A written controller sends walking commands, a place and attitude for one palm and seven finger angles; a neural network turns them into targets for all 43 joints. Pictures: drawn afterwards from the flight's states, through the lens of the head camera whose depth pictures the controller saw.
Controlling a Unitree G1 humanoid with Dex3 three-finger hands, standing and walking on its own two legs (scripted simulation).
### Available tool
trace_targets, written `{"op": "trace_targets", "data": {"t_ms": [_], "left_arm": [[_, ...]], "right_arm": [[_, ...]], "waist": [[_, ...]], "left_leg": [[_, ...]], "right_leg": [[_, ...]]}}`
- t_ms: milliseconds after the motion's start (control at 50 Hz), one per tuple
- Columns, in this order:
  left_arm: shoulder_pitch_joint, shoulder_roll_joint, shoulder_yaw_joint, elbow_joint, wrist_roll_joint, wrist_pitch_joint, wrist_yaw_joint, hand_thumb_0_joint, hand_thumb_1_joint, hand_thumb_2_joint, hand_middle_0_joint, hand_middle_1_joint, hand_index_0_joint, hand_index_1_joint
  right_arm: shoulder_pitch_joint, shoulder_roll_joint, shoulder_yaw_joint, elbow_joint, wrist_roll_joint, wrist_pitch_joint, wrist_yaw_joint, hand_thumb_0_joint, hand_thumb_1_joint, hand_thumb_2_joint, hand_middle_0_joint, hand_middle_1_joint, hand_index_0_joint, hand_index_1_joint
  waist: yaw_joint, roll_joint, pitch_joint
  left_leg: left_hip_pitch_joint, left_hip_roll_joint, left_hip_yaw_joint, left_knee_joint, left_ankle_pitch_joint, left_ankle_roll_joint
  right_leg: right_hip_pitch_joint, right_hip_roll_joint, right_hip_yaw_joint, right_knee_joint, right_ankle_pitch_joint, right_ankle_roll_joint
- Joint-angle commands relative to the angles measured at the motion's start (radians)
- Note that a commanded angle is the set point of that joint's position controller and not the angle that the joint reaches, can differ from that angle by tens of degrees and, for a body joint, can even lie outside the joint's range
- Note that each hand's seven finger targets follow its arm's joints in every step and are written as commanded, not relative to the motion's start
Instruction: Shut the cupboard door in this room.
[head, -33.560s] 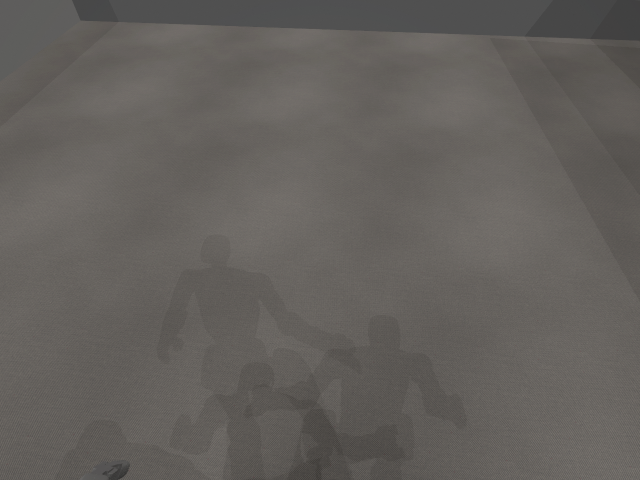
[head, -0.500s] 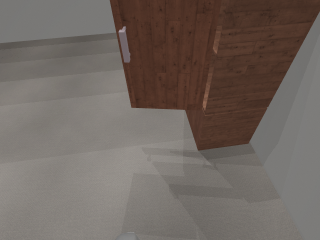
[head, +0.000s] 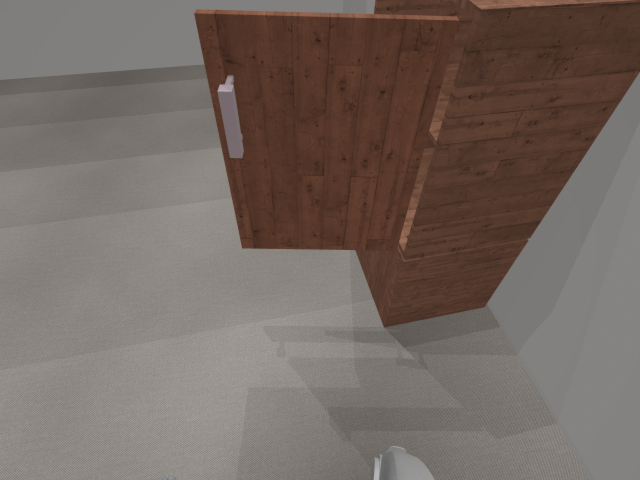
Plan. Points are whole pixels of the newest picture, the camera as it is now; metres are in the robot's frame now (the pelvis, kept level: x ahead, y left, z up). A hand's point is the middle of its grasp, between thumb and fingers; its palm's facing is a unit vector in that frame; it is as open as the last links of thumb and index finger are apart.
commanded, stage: take the last steps up to it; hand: left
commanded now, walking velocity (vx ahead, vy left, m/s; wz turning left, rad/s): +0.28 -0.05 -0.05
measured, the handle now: (233, 117) +0.70 +0.21 +0.07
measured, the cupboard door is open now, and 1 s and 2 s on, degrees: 77 77 77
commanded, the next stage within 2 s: come to a stop and stand still in 0.38 s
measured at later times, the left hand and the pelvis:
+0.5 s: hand (244, 469) +0.17 +0.12 -0.17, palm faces +0.07 -0.98 -0.21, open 7.2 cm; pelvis +0.16 -0.06 +0.00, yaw +0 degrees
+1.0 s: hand (242, 444) +0.20 +0.13 -0.18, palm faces +0.04 -0.95 -0.30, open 7.3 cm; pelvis +0.17 -0.08 -0.01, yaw -1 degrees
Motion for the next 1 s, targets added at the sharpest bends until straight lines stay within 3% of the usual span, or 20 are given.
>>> {"op": "trace_targets", "data": {"t_ms": [0,60,100,120,140,160,200,240,280,440,480,560,620,660,760,840,900,920,960,980], "left_arm": [[-0.090,0.010,-0.009,-0.081,-0.003,-0.017,-0.011,0.000,0.900,0.900,-0.200,-0.300,-0.200,-0.300],[-0.027,0.026,-0.006,-0.074,-0.005,-0.028,-0.008,0.000,0.900,0.900,-0.200,-0.300,-0.200,-0.300],[0.218,0.079,0.008,0.008,0.000,-0.049,-0.001,0.000,0.900,0.900,-0.200,-0.300,-0.200,-0.300],[0.348,0.178,0.031,0.048,0.008,-0.064,0.012,0.000,0.900,0.900,-0.200,-0.300,-0.200,-0.300],[0.400,0.251,0.043,0.070,-0.008,-0.063,0.019,0.000,0.900,0.900,-0.200,-0.300,-0.200,-0.300],[0.317,0.246,0.041,0.045,-0.018,-0.062,0.023,0.000,0.900,0.900,-0.200,-0.300,-0.200,-0.300],[0.128,0.156,0.019,-0.006,-0.019,-0.053,0.025,0.000,0.900,0.900,-0.200,-0.300,-0.200,-0.300],[0.061,0.089,0.000,-0.021,-0.014,-0.061,0.031,0.000,0.900,0.900,-0.200,-0.300,-0.200,-0.300],[0.071,0.070,-0.005,-0.007,-0.010,-0.069,0.030,0.000,0.900,0.900,-0.200,-0.300,-0.200,-0.300],[0.170,0.086,-0.005,0.049,-0.005,-0.079,0.025,0.000,0.900,0.900,-0.200,-0.300,-0.200,-0.300],[0.191,0.073,-0.010,0.066,-0.005,-0.076,0.027,0.000,0.900,0.900,-0.200,-0.300,-0.200,-0.300],[0.178,0.064,-0.026,0.090,-0.014,-0.057,0.044,0.000,0.900,0.900,-0.200,-0.300,-0.200,-0.300],[0.253,0.014,-0.042,0.094,-0.012,-0.034,0.058,0.000,0.900,0.900,-0.200,-0.300,-0.200,-0.300],[0.235,0.035,-0.038,0.091,-0.018,-0.013,0.059,0.000,0.900,0.900,-0.200,-0.300,-0.200,-0.300],[0.219,0.046,-0.015,0.055,-0.008,0.024,0.050,0.000,0.900,0.900,-0.200,-0.300,-0.200,-0.300],[0.203,0.021,-0.003,0.018,-0.006,0.028,0.046,0.000,0.900,0.900,-0.200,-0.300,-0.200,-0.300],[0.248,0.016,-0.007,0.022,-0.007,0.019,0.043,0.000,0.900,0.900,-0.200,-0.300,-0.200,-0.300],[0.274,0.033,-0.009,0.034,-0.003,0.011,0.043,0.000,0.900,0.900,-0.200,-0.300,-0.200,-0.300],[0.192,0.148,-0.004,0.008,0.005,-0.003,0.046,0.000,0.900,0.900,-0.200,-0.300,-0.200,-0.300],[0.153,0.165,-0.003,-0.010,0.002,-0.003,0.042,0.000,0.900,0.900,-0.200,-0.300,-0.200,-0.300]], "right_arm": [[0.092,-0.138,-0.028,-0.014,-0.009,-0.010,-0.004,0.000,-0.900,-0.900,0.200,0.300,0.200,0.300],[0.074,-0.163,-0.031,-0.003,-0.009,-0.003,-0.006,0.000,-0.900,-0.900,0.200,0.300,0.200,0.300],[0.042,-0.174,-0.031,-0.004,0.002,-0.001,-0.001,0.000,-0.900,-0.900,0.200,0.300,0.200,0.300],[0.078,-0.129,-0.024,-0.012,0.013,0.001,0.012,0.000,-0.900,-0.900,0.200,0.300,0.200,0.300],[0.101,-0.082,-0.013,-0.038,0.021,0.007,0.011,0.000,-0.900,-0.900,0.200,0.300,0.200,0.300],[0.063,-0.095,-0.019,-0.038,0.025,0.022,0.010,0.000,-0.900,-0.900,0.200,0.300,0.200,0.300],[-0.008,-0.086,-0.025,-0.042,0.007,0.038,0.019,0.000,-0.900,-0.900,0.200,0.300,0.200,0.300],[0.046,-0.061,-0.018,-0.019,-0.007,0.056,0.022,0.000,-0.900,-0.900,0.200,0.300,0.200,0.300],[0.083,-0.055,-0.016,-0.004,-0.010,0.066,0.022,0.000,-0.900,-0.900,0.200,0.300,0.200,0.300],[-0.085,-0.058,-0.006,-0.063,-0.003,0.054,0.031,0.000,-0.900,-0.900,0.200,0.300,0.200,0.300],[-0.136,-0.058,0.003,-0.074,0.001,0.045,0.026,0.000,-0.900,-0.900,0.200,0.300,0.200,0.300],[-0.092,-0.053,0.023,-0.036,0.008,0.038,0.007,0.000,-0.900,-0.900,0.200,0.300,0.200,0.300],[-0.098,-0.142,0.010,-0.035,0.013,0.035,-0.011,0.000,-0.900,-0.900,0.200,0.300,0.200,0.300],[-0.121,-0.153,0.008,-0.041,0.019,0.049,-0.026,0.000,-0.900,-0.900,0.200,0.300,0.200,0.300],[-0.142,-0.186,-0.026,-0.062,0.006,0.065,-0.045,0.000,-0.900,-0.900,0.200,0.300,0.200,0.300],[-0.191,-0.202,-0.046,-0.100,-0.006,0.072,-0.036,0.000,-0.900,-0.900,0.200,0.300,0.200,0.300],[-0.230,-0.199,-0.047,-0.109,-0.003,0.075,-0.020,0.000,-0.900,-0.900,0.200,0.300,0.200,0.300],[-0.236,-0.179,-0.044,-0.107,0.003,0.077,-0.015,0.000,-0.900,-0.900,0.200,0.300,0.200,0.300],[-0.212,-0.087,-0.024,-0.123,0.018,0.085,0.003,0.000,-0.900,-0.900,0.200,0.300,0.200,0.300],[-0.233,-0.093,-0.024,-0.126,0.013,0.098,0.005,0.000,-0.900,-0.900,0.200,0.300,0.200,0.300]], "waist": [[-0.034,0.134,0.110],[0.008,0.131,0.053],[0.119,0.075,-0.085],[0.158,-0.133,-0.194],[0.129,-0.247,-0.246],[0.118,-0.152,-0.224],[0.054,-0.034,-0.033],[-0.005,-0.054,-0.009],[-0.027,-0.068,-0.033],[0.016,-0.049,-0.008],[0.031,-0.042,-0.007],[-0.002,-0.030,-0.065],[0.022,0.093,-0.079],[0.012,0.219,-0.058],[0.004,0.196,-0.061],[0.010,0.134,-0.110],[0.038,0.145,-0.131],[0.052,0.089,-0.126],[0.011,-0.196,-0.062],[0.024,-0.174,-0.044]], "left_leg": [[-0.010,0.294,-0.127,-0.079,0.514,0.115],[-0.004,0.303,-0.114,0.031,0.697,0.101],[-0.079,0.235,-0.062,0.314,0.711,0.048],[-0.306,0.139,-0.019,0.611,0.375,0.009],[-0.497,0.002,-0.068,0.909,-0.295,-0.021],[-0.507,0.045,-0.193,1.014,-0.289,-0.005],[-0.551,0.112,-0.217,1.031,-0.106,-0.004],[-0.476,0.131,-0.202,0.937,-0.015,-0.022],[-0.444,0.127,-0.181,0.847,0.007,-0.039],[-0.479,0.107,-0.155,0.503,-0.004,-0.047],[-0.444,0.092,-0.155,0.412,-0.015,-0.048],[-0.185,0.065,-0.161,0.121,0.202,-0.053],[-0.035,0.244,-0.251,0.138,0.745,0.030],[-0.082,0.276,-0.304,0.086,0.812,0.083],[-0.074,0.351,-0.356,0.043,0.835,0.181],[-0.108,0.342,-0.323,0.081,0.721,0.184],[-0.193,0.274,-0.275,0.113,0.496,0.121],[-0.250,0.225,-0.254,0.162,0.366,0.080],[-0.369,0.037,-0.131,0.294,-0.071,-0.034],[-0.315,0.027,-0.153,0.375,-0.178,-0.040]], "right_leg": [[-0.019,0.008,-0.022,-0.186,0.000,-0.026],[0.151,0.054,-0.050,-0.283,-0.043,-0.066],[0.495,0.091,-0.068,-0.408,0.062,-0.082],[0.756,-0.103,0.155,-0.440,0.172,-0.138],[0.833,-0.333,0.486,-0.525,0.387,-0.252],[0.695,-0.338,0.487,-0.601,0.156,-0.280],[0.428,-0.250,0.372,-0.692,-0.215,-0.218],[0.289,-0.184,0.228,-0.734,-0.174,-0.170],[0.277,-0.147,0.142,-0.740,-0.087,-0.159],[0.414,-0.164,0.156,-0.762,-0.011,-0.214],[0.443,-0.167,0.153,-0.727,0.131,-0.214],[0.431,-0.095,0.065,-0.558,0.383,-0.141],[0.347,0.005,0.019,-0.496,0.084,-0.041],[0.369,0.029,-0.011,-0.432,-0.072,-0.012],[0.224,0.055,0.055,-0.095,-0.362,-0.009],[0.212,0.057,0.077,-0.052,-0.357,-0.007],[0.363,0.066,0.032,-0.296,-0.189,-0.005],[0.440,0.067,0.029,-0.442,-0.056,-0.005],[0.407,-0.167,0.273,-0.609,0.106,-0.099],[0.290,-0.210,0.285,-0.652,0.040,-0.159]]}}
